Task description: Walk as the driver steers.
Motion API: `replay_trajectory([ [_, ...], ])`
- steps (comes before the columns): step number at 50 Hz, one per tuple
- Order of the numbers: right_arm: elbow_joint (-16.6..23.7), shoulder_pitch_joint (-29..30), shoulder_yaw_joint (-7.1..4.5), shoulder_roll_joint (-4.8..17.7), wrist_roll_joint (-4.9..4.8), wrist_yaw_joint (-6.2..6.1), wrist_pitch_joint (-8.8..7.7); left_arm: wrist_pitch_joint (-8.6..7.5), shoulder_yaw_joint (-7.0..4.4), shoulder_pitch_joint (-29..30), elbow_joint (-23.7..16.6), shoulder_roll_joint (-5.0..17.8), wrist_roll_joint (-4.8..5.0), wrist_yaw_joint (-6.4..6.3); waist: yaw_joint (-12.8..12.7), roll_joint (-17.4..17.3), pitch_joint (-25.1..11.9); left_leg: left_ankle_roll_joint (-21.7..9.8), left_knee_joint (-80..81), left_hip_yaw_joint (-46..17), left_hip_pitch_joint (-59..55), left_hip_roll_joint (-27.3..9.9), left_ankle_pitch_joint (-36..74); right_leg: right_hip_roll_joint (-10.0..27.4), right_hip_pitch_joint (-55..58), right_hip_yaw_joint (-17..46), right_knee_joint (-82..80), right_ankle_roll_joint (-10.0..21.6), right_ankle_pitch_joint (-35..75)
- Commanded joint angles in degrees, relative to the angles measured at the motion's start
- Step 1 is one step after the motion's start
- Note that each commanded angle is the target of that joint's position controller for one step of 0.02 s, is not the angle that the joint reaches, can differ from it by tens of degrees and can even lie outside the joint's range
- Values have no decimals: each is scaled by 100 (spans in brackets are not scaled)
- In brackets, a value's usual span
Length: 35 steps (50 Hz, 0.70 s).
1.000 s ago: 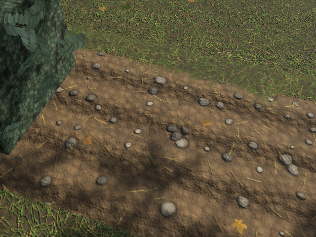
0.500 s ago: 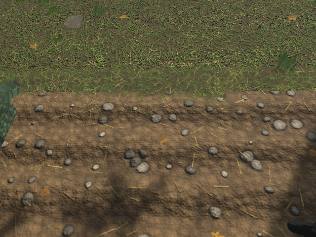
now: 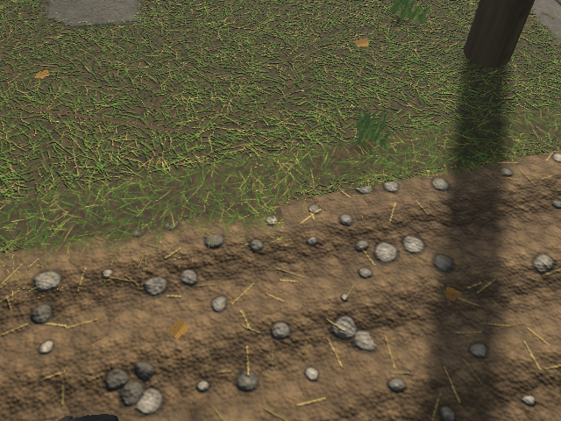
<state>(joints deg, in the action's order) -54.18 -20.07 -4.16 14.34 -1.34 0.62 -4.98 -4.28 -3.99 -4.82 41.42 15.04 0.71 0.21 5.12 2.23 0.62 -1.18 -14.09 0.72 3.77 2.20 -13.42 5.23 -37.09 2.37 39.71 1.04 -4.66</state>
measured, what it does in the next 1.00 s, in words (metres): walks ahead, turning left: right foot, then left foot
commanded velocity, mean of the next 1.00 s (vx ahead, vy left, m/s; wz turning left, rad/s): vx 0.50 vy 0.00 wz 0.37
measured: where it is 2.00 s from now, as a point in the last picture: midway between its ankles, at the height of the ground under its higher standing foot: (161, 226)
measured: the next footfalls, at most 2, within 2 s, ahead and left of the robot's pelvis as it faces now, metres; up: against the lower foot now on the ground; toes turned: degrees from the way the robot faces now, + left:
right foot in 0.14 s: +0.25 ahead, -0.15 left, +0.00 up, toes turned -2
left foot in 0.68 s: +0.50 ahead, +0.13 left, +0.00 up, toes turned +19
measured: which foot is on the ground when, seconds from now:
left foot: down 0.00-0.16, up 0.18-0.66, down 0.68-1.00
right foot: up 0.00-0.12, down 0.14-0.70, up 0.72-1.00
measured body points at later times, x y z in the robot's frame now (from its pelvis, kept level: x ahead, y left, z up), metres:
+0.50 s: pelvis +0.26 -0.05 +0.00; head +0.28 -0.05 +0.45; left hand +0.25 +0.23 -0.13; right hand +0.47 -0.28 -0.11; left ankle +0.42 +0.14 -0.68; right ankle +0.21 -0.15 -0.75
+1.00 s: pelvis +0.53 +0.06 +0.00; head +0.56 +0.09 +0.45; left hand +0.62 +0.38 -0.09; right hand +0.71 -0.17 -0.11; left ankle +0.47 +0.11 -0.75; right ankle +0.77 -0.04 -0.68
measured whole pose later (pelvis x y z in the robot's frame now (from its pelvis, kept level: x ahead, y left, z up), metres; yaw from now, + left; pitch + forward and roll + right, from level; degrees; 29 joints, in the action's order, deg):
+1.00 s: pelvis +0.53 +0.06 +0.00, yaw +27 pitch +2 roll +0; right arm -44.7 -17.8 -4.2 15.4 -1.2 -0.2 -2.7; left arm -5.7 -3.7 -2.6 40.6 16.7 -0.5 -0.3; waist 3.6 2.1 2.3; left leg -4.8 -19.5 -6.4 8.7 6.1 -12.4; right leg 5.5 -38.2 5.4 40.3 -3.5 -1.6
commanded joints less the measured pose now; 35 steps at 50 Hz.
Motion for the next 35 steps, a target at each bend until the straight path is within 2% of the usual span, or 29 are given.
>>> replay_trajectory([
  [1, 324, 215, -168, 1005, -81, -8, -73, -67, 27, 554, -493, 212, 45, 81, -108, -677, 124, -977, 450, -771, 384, -1414, 1342, -185, 584, -224, -593, 1, 448],
  [3, 229, 91, -169, 1067, -90, -17, -26, -71, 5, 725, -599, 323, 60, 132, -146, -713, 193, -892, 258, -828, 59, -1594, 1506, -235, 632, -234, -846, 142, 207],
  [4, 201, 84, -183, 1134, -92, -22, 6, -74, -22, 654, -601, 395, 54, 149, -241, -736, 139, -838, 77, -805, -57, -1651, 1799, -298, 853, -293, -954, 226, 63],
  [5, 204, 158, -187, 1185, -90, -36, 30, -78, -78, 336, -516, 504, 33, 146, -480, -740, -27, -736, -337, -680, -85, -1587, 2528, -426, 1398, -407, -1148, 333, 44],
  [6, 189, 101, -145, 1086, -93, -39, 47, -76, -206, -344, -304, 727, -4, 117, -790, -639, -439, -603, -1178, -498, 103, -1332, 3287, -556, 2489, -481, -1264, 480, 38],
  [7, 293, 197, -47, 886, -5, -42, 41, -78, -342, -1400, -91, 1073, -51, 60, -1277, -389, -1122, -380, -2609, -289, 1013, -1041, 2715, 65, 4106, 155, -1096, 774, 114],
  [8, 447, -364, 169, 242, 38, -24, -51, -42, -469, -2001, -3, 1697, -145, 27, -1196, 1047, -2046, 26, -4962, 79, 3168, -213, -112, 1725, 6168, 2627, -1446, 1612, -615],
  [9, 324, -291, 91, 586, -64, -9, -131, -26, -345, -2145, 47, 1205, -92, 40, -1303, 1108, -2365, -9, -5863, -696, 3784, -156, -1843, 1980, 6088, 3785, -2104, 1790, -1244],
  [10, 470, 136, -36, 1000, -195, -8, -155, -38, -228, -1674, -8, 921, -76, 33, -1230, 773, -1421, -89, -6151, -753, 4213, -454, -1508, 1768, 5364, 2918, -2211, 1500, -1310],
  [11, 533, 448, -32, 959, -187, -22, -134, -48, -155, -1266, -57, 716, -85, 30, -1055, 508, -938, -117, -5955, -616, 4088, -731, -1018, 1493, 4573, 2156, -2357, 1301, -1112],
  [12, 559, 592, -44, 870, -104, -45, -78, -74, -95, -933, -39, 529, -99, 50, -875, 335, -511, -97, -5617, -580, 3908, -880, -699, 1268, 3870, 1636, -2610, 1192, -822],
  [13, 529, 519, -78, 804, -51, -69, 15, -131, -65, -711, -31, 419, -129, 60, -668, 402, -324, -84, -5369, -641, 3571, -1023, -453, 1106, 3374, 1221, -2829, 1072, -551],
  [15, 476, 361, -47, 528, -52, -70, 168, -227, -87, -595, 52, 395, -141, 74, -485, 275, -176, -43, -5207, -658, 3279, -1032, -168, 1013, 2956, 693, -3104, 1048, -6],
  [16, 523, 412, -40, 450, -55, -74, 216, -253, -121, -592, 118, 492, -154, 56, -428, 235, -110, 3, -5101, -685, 3374, -1025, 39, 1045, 2876, 492, -3231, 1072, 137],
  [18, 616, 658, -64, 466, -47, -81, 259, -282, -152, -664, 218, 549, -189, 7, -435, 107, 31, 50, -4691, -832, 3651, -994, 539, 1012, 2927, 80, -3308, 1037, 516],
  [20, 684, 876, -64, 446, -10, -31, 243, -276, -164, -741, 306, 590, -178, -38, -470, 93, 93, 62, -4064, -782, 3702, -926, 1206, 884, 3030, -387, -3328, 928, 745],
  [23, 874, 1470, 2, 344, 24, 86, 214, -252, -192, -882, 405, 723, -139, -97, -668, 24, 269, 29, -3085, -398, 3462, -854, 1907, 801, 3049, -894, -3412, 793, 774],
  [27, 1242, 2198, 71, 302, 14, 214, 221, -128, -251, -1338, 630, 882, -53, -130, -939, -79, 518, -119, -2403, -119, 3765, -798, 1662, 1047, 3878, -1144, -3200, 763, 1022],
  [29, 1420, 2383, 67, 346, 4, 284, 227, -35, -278, -1434, 699, 951, -3, -135, -936, -19, 533, -241, -2232, 82, 3808, -699, 1143, 1165, 4302, -1242, -2884, 706, 1614],
  [31, 1516, 2233, -2, 490, -10, 326, 242, 48, -315, -1344, 676, 1113, 29, -168, -732, 189, 275, -439, -2179, 437, 3236, -378, 529, 1180, 4489, -1401, -2240, 590, 3455],
  [32, 1486, 1905, -75, 618, -21, 324, 258, 98, -334, -1298, 654, 1202, 40, -195, -516, 333, 15, -557, -2211, 612, 2720, -149, 219, 1157, 4514, -1463, -1673, 525, 4442],
  [33, 1331, 1196, -208, 837, -47, 306, 264, 156, -337, -1209, 626, 1258, 46, -218, -101, 346, -370, -722, -2002, 718, 1786, 106, 227, 1029, 4333, -1573, -705, 411, 4925],
  [34, 1076, 211, -413, 1221, -42, 218, 287, 158, -308, -1158, 568, 1234, 45, -250, 384, 167, -871, -964, -1654, 428, 155, 160, 577, 800, 3438, -1658, 667, 181, 4240],
  [35, 977, -323, -585, 1894, -33, 93, 326, 48, -125, -1497, 312, 639, -160, -197, 182, -1144, -1442, -1754, -1687, -2057, -2097, -1306, 569, 129, 954, -1570, 2820, -202, 142],
])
